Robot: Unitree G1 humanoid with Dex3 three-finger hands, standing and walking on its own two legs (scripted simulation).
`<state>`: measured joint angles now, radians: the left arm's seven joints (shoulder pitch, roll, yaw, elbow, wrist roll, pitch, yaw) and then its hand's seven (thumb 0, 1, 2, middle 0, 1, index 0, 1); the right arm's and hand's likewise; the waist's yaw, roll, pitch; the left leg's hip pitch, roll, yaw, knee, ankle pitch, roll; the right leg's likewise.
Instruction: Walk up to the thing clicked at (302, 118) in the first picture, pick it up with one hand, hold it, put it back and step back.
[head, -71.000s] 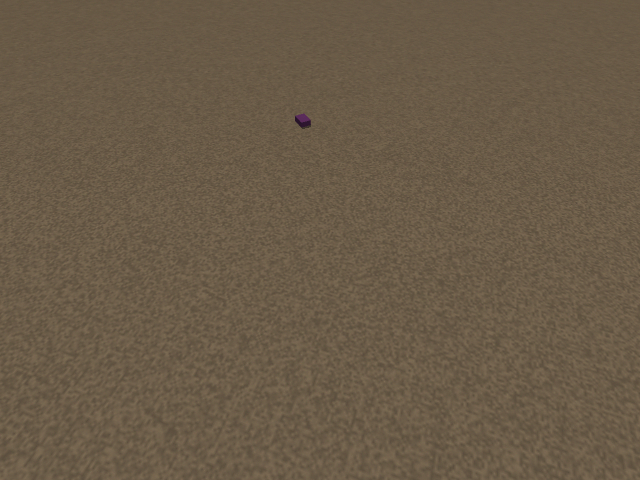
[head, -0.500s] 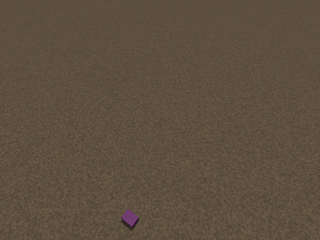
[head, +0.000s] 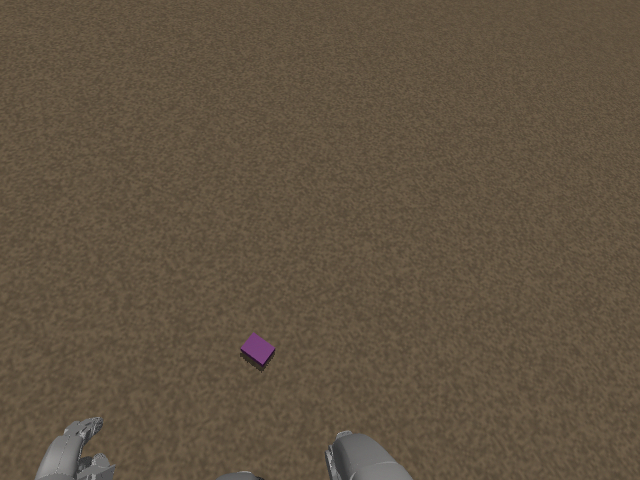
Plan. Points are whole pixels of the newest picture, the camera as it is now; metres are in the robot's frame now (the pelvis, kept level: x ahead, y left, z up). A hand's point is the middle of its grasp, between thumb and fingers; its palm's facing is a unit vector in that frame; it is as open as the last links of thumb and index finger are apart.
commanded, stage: step back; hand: left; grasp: from above
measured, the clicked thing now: (258, 349) +0.47 +0.08 -0.76
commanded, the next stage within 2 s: none
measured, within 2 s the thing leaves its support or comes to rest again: neither
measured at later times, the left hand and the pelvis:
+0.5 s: hand out of the picture +0.03 +0.27 -0.14, palm faces -0.04 -0.92 -0.40, open 7.3 cm; pelvis -0.10 +0.01 +0.00, yaw -4 degrees
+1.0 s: hand out of the picture -0.13 +0.30 -0.17, palm faces -0.10 -0.92 -0.38, open 7.3 cm; pelvis -0.24 +0.03 -0.01, yaw -6 degrees
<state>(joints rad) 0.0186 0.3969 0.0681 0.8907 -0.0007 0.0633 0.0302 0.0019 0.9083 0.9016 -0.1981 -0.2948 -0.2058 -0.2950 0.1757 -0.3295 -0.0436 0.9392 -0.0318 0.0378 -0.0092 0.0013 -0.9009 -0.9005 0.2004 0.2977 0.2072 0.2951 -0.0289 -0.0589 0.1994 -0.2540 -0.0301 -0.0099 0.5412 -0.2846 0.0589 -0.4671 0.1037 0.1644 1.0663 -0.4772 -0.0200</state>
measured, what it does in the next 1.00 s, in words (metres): walks backwards: right foot, then left foot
